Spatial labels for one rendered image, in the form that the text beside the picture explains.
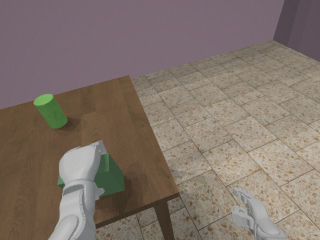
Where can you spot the robot right forearm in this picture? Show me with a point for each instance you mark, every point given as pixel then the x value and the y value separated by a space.
pixel 266 229

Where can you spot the table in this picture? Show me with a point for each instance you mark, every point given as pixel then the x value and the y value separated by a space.
pixel 30 153

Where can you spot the right robot hand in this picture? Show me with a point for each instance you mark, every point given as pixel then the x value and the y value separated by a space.
pixel 255 210

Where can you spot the robot left forearm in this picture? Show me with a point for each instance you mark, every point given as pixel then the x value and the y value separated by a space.
pixel 76 212

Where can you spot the sponge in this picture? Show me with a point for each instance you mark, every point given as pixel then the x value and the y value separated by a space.
pixel 109 176

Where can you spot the left robot hand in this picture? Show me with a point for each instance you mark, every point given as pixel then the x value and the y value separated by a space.
pixel 82 163

